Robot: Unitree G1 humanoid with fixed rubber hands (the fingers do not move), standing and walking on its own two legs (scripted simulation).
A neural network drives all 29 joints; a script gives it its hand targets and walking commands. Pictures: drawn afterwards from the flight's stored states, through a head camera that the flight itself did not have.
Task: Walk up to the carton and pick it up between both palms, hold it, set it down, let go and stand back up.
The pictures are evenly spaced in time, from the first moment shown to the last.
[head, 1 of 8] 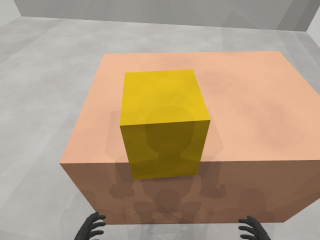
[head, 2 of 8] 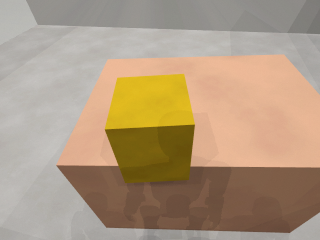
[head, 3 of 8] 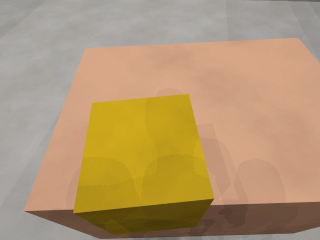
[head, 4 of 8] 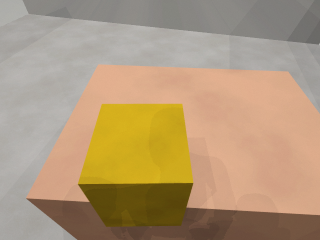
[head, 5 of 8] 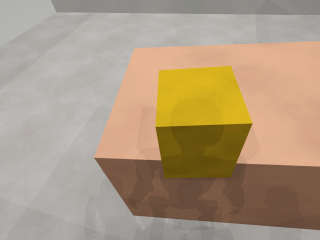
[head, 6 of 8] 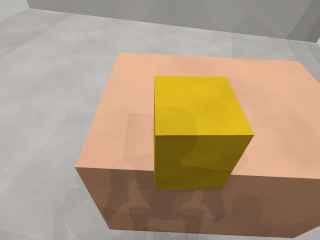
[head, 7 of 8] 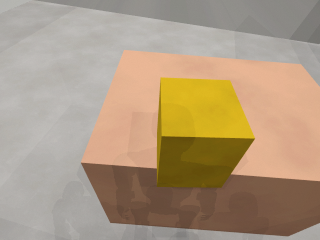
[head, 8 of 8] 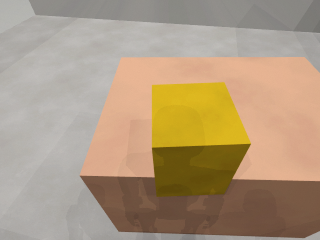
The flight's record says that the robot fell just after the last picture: no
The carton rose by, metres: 0.00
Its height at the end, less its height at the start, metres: +0.00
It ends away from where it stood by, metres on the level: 0.00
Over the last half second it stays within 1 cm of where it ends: yes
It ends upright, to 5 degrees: yes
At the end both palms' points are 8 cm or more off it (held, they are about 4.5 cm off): yes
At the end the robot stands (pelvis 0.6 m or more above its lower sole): yes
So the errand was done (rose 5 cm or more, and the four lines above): no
